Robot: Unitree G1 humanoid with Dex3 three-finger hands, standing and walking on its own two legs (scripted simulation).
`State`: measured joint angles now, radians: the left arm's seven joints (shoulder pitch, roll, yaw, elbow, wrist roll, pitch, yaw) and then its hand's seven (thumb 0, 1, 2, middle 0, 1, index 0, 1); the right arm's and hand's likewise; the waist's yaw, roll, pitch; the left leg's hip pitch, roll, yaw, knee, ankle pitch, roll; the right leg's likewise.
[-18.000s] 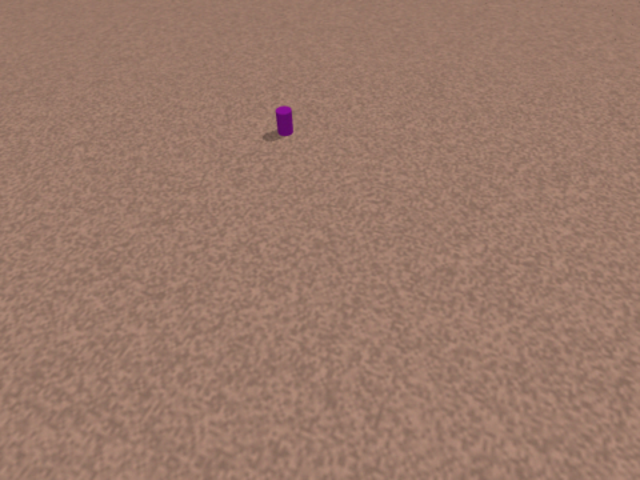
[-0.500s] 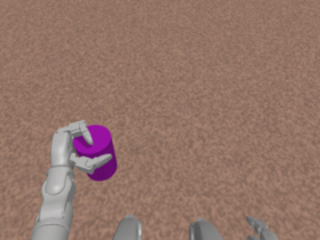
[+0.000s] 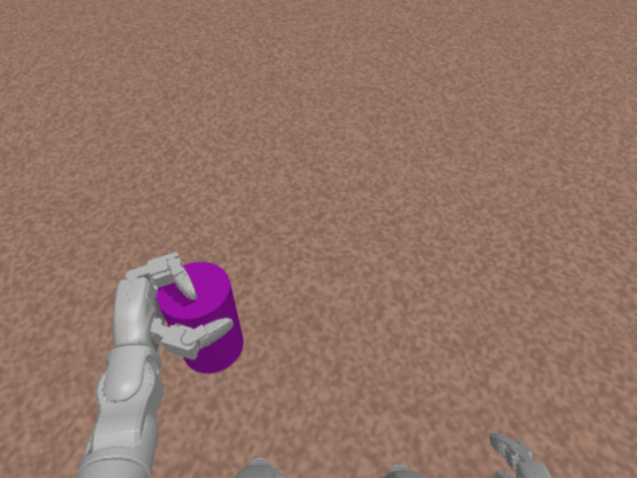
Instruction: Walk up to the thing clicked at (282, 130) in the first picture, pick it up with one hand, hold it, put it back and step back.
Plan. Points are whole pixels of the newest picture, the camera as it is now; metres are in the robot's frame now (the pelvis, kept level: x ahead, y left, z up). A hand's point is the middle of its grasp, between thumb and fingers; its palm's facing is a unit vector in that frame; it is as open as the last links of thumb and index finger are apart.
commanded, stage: lift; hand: left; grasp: from the side
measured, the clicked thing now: (204, 319) +0.34 +0.17 -0.02
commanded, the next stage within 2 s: hold in 0.06 s
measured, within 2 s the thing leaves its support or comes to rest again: neither
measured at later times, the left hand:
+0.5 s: hand (188, 292) +0.34 +0.17 +0.05, palm faces +0.12 -0.99 -0.04, open 7.2 cm
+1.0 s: hand (182, 296) +0.33 +0.17 +0.06, palm faces +0.12 -0.99 -0.04, open 7.2 cm
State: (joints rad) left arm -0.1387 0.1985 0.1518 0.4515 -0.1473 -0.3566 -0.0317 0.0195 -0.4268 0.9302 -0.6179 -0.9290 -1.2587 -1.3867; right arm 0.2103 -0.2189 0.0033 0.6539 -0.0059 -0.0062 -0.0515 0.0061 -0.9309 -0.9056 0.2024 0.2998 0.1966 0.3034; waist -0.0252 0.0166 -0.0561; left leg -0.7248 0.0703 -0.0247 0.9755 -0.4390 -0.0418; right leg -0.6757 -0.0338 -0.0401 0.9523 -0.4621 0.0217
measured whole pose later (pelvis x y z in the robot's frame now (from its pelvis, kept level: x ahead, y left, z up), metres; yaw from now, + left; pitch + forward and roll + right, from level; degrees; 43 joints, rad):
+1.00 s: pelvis +0.01 +0.00 +0.02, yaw +0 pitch +5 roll -1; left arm -0.07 0.18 0.14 0.41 -0.15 -0.36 -0.04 0.02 -0.43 0.93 -0.62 -0.93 -1.26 -1.37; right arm 0.21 -0.21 0.00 0.66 0.00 0.01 -0.04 0.01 -0.94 -0.91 0.20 0.30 0.20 0.30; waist -0.02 0.01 -0.01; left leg -0.52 0.06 -0.01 0.82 -0.39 -0.04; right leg -0.48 -0.04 -0.03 0.80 -0.42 0.02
